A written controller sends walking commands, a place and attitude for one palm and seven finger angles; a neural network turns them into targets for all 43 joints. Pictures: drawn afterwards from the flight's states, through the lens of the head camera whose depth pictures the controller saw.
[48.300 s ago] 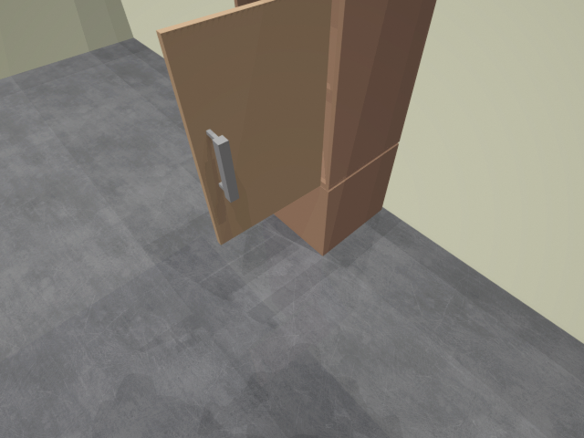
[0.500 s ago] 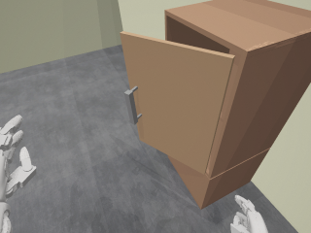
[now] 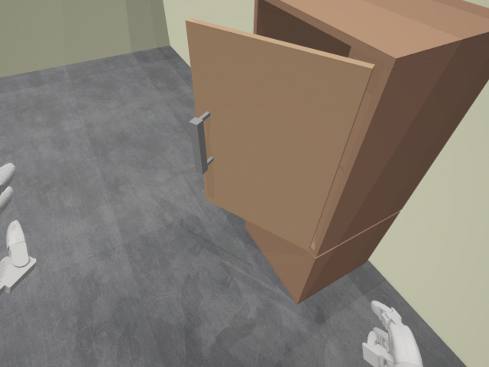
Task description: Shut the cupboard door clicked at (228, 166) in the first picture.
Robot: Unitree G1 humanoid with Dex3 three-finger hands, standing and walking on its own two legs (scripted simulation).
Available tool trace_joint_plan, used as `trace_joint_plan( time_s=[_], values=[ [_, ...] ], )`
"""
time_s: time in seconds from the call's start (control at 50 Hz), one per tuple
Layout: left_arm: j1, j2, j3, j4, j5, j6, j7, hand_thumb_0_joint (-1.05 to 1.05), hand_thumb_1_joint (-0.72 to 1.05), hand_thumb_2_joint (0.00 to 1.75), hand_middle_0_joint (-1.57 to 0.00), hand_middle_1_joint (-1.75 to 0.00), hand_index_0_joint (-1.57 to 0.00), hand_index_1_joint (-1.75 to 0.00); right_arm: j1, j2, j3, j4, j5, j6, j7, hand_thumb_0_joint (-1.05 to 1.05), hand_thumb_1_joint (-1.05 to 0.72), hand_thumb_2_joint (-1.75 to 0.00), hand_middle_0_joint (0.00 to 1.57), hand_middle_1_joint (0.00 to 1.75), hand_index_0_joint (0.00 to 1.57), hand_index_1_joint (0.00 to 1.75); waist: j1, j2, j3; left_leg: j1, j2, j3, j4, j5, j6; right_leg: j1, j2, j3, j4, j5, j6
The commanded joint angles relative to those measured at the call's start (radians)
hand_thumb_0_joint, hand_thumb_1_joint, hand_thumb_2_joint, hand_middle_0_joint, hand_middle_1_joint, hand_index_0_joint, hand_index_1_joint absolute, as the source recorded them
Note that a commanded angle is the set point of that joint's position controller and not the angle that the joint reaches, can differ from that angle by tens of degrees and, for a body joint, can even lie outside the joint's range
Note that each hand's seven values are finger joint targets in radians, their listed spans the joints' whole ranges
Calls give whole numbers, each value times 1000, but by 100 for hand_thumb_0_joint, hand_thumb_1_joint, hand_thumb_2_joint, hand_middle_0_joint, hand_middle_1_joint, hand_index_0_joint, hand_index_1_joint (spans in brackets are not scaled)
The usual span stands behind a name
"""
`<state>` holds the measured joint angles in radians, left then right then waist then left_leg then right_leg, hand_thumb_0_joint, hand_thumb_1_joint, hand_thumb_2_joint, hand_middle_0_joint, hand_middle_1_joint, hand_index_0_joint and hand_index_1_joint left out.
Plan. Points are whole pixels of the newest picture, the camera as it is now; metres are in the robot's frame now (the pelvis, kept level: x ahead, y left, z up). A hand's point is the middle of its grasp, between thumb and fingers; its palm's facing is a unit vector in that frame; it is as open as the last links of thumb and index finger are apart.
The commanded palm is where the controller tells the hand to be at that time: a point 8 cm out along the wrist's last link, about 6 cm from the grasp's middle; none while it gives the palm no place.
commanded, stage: step back with the hand held close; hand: left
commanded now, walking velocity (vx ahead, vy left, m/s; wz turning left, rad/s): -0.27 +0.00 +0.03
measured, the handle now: (204, 143) +0.67 +0.15 -0.04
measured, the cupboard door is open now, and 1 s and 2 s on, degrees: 30 30 30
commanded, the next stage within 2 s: stop stepping back and stand still in 0.92 s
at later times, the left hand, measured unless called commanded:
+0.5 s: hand out of the picture +0.10 +0.26 +0.17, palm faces +0.48 -0.77 -0.42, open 7.4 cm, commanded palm +0.03 +0.30 +0.18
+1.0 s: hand out of the picture +0.02 +0.24 +0.20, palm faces +0.45 -0.83 -0.33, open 7.4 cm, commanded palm -0.06 +0.28 +0.18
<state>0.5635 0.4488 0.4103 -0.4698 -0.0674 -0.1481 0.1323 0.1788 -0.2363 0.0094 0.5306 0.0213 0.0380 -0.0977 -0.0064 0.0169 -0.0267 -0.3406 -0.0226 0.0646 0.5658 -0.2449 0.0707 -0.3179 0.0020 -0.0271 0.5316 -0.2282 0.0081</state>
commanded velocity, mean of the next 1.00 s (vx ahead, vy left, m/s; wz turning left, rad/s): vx -0.37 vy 0.00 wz -0.07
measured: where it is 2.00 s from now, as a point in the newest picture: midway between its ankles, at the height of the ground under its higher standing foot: outside the picture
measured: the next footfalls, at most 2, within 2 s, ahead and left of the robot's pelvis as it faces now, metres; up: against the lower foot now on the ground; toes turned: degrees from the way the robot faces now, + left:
right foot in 0.76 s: -0.24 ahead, -0.12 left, +0.00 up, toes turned -5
left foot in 0.88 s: -0.01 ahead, +0.08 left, +0.00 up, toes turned +9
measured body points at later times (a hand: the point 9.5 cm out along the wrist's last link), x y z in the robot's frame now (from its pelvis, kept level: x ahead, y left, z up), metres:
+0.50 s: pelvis -0.09 -0.01 -0.01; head -0.08 +0.01 +0.43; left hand +0.07 +0.29 +0.19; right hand +0.09 -0.25 -0.09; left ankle +0.03 +0.08 -0.72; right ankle +0.01 -0.13 -0.73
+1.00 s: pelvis -0.20 -0.02 +0.00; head -0.21 +0.02 +0.45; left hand -0.01 +0.28 +0.21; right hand +0.01 -0.24 -0.05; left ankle -0.05 +0.07 -0.73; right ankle -0.25 -0.15 -0.69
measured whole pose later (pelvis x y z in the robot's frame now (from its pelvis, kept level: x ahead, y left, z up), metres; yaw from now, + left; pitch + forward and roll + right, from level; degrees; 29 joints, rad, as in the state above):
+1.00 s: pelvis -0.20 -0.02 +0.00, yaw +0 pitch -1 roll -4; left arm 0.36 0.43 0.40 -0.48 -0.04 -0.22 0.13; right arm 0.10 -0.16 0.01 0.64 0.00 -0.09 -0.07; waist 0.01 -0.02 -0.02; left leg -0.42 0.09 0.13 0.43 0.00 0.06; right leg -0.28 0.09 0.02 0.83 -0.48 0.03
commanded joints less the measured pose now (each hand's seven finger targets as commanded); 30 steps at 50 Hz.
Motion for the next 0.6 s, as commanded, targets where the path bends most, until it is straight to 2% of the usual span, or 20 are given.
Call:
trace_joint_plan(
  time_s=[0.0, 0.06, 0.08, 0.1, 0.16, 0.18, 0.2, 0.22, 0.26, 0.28, 0.3, 0.34, 0.38, 0.4, 0.42, 0.46, 0.48, 0.52, 0.54, 0.58],
  values=[
    [-64, 165, 155, -207, 17, -85, 24, 0, 90, 90, -20, -30, -20, -30, -90, -141, -51, -153, -7, -70, -13, 0, -90, -90, 20, 30, 20, 30, 11, 113, -59, -379, 183, -234, -288, -255, 32, 351, 0, 59, 100, 133, 11],
    [-103, 160, 159, -222, 31, -103, 26, 0, 90, 90, -20, -30, -20, -30, -73, -150, -55, -148, -14, -93, -10, 0, -90, -90, 20, 30, 20, 30, 11, 151, -54, -465, 212, -261, -329, -394, 49, 396, 25, 46, 169, 105, 17],
    [-114, 181, 180, -229, 39, -108, 26, 0, 90, 90, -20, -30, -20, -30, -75, -154, -57, -143, -19, -102, -9, 0, -90, -90, 20, 30, 20, 30, 16, 157, -56, -480, 215, -269, -331, -408, 54, 412, 31, 47, 175, 102, 18],
    [-125, 146, 150, -224, 42, -111, 23, 0, 90, 90, -20, -30, -20, -30, -72, -149, -55, -143, -19, -106, -9, 0, -90, -90, 20, 30, 20, 30, 11, 157, -42, -507, 220, -269, -333, -442, 56, 413, 34, 49, 196, 82, 20],
    [-113, 144, 158, -205, 43, -120, 24, 0, 90, 90, -20, -30, -20, -30, -55, -150, -61, -137, -17, -121, -3, 0, -90, -90, 20, 30, 20, 30, 5, 116, -41, -499, 205, -268, -288, -446, 55, 386, 37, 79, 183, 108, 11],
    [-108, 167, 179, -211, 49, -127, 24, 0, 90, 90, -20, -30, -20, -30, -48, -156, -65, -128, -20, -127, 2, 0, -90, -90, 20, 30, 20, 30, 4, 99, -56, -473, 194, -265, -273, -438, 48, 374, 35, 89, 166, 105, 5],
    [-116, 135, 148, -211, 43, -131, 22, 0, 90, 90, -20, -30, -20, -30, -55, -145, -60, -130, -17, -128, 3, 0, -90, -90, 20, 30, 20, 30, 0, 83, -50, -464, 185, -256, -259, -438, 43, 347, 29, 102, 163, 98, 1],
    [-131, 136, 150, -220, 46, -136, 23, 0, 90, 90, -20, -30, -20, -30, -51, -151, -63, -126, -16, -131, 5, 0, -90, -90, 20, 30, 20, 30, 1, 75, -52, -476, 183, -247, -245, -455, 42, 343, 26, 116, 163, 75, -1],
    [-153, 137, 150, -218, 52, -143, 25, 0, 90, 90, -20, -30, -20, -30, -52, -149, -65, -119, -18, -136, 8, 0, -90, -90, 20, 30, 20, 30, 0, 56, -38, -491, 161, -221, -194, -485, 38, 301, 4, 168, 127, -3, -13],
    [-154, 164, 177, -208, 59, -145, 26, 0, 90, 90, -20, -30, -20, -30, -50, -151, -68, -111, -24, -140, 10, 0, -90, -90, 20, 30, 20, 30, 2, 37, -29, -486, 150, -215, -166, -490, 32, 275, -16, 201, 86, -48, -23],
    [-169, 132, 137, -217, 56, -148, 25, 0, 90, 90, -20, -30, -20, -30, -56, -135, -63, -114, -21, -140, 12, 0, -90, -90, 20, 30, 20, 30, -3, 15, -14, -442, 127, -191, -111, -467, 18, 189, -47, 242, 36, -110, -39],
    [-171, 147, 138, -218, 51, -151, 34, 0, 90, 90, -20, -30, -20, -30, -45, -122, -62, -101, -28, -141, 19, 0, -90, -90, 20, 30, 20, 30, -6, -40, -3, -317, 86, -160, 0, -381, -16, 18, -120, 329, -87, -220, -76],
    [-164, 189, 162, -241, 48, -155, 46, 0, 90, 90, -20, -30, -20, -30, -37, -114, -64, -84, -31, -138, 24, 0, -90, -90, 20, 30, 20, 30, -11, -76, -23, -187, 64, -139, 54, -292, -40, -95, -170, 348, -160, -254, -99],
    [-148, 171, 141, -247, 42, -156, 48, 0, 90, 90, -20, -30, -20, -30, -35, -98, -57, -84, -28, -134, 25, 0, -90, -90, 20, 30, 20, 30, -15, -92, -38, -134, 56, -132, 67, -258, -44, -134, -177, 326, -171, -253, -98],
    [-140, 182, 150, -261, 40, -160, 52, 0, 90, 90, -20, -30, -20, -30, -36, -100, -57, -84, -25, -132, 26, 0, -90, -90, 20, 30, 20, 30, -18, -87, -52, -106, 57, -136, 54, -247, -42, -149, -165, 295, -165, -249, -89],
    [-109, 197, 177, -274, 37, -170, 57, 0, 90, 90, -20, -30, -20, -30, -38, -107, -58, -90, -22, -131, 18, 0, -90, -90, 20, 30, 20, 30, -18, -7, -68, -140, 90, -177, -54, -302, -21, -112, -91, 201, -92, -248, -52],
    [-85, 208, 206, -263, 40, -172, 60, 0, 90, 90, -20, -30, -20, -30, -51, -118, -62, -95, -22, -136, 12, 0, -90, -90, 20, 30, 20, 30, -11, 58, -75, -234, 133, -228, -145, -365, 1, -10, -40, 159, -1, -204, -33],
    [-60, 185, 226, -259, 42, -177, 55, 0, 90, 90, -20, -30, -20, -30, -74, -126, -63, -105, -21, -147, 6, 0, -90, -90, 20, 30, 20, 30, 9, 235, -104, -488, 281, -365, -362, -536, 61, 249, 75, 45, 325, -80, 3],
    [-77, 193, 236, -270, 38, -175, 50, 0, 90, 90, -20, -30, -20, -30, -79, -120, -70, -103, -28, -152, 6, 0, -90, -90, 20, 30, 20, 30, 15, 262, -114, -520, 335, -391, -412, -508, 73, 292, 100, 26, 434, -108, 11],
    [-94, 225, 262, -303, 26, -179, 44, 0, 90, 90, -20, -30, -20, -30, -70, -111, -83, -90, -30, -168, 11, 0, -90, -90, 20, 30, 20, 30, 12, 196, -157, -408, 346, -353, -393, -410, 58, 237, 108, 34, 469, -192, 4]
  ],
)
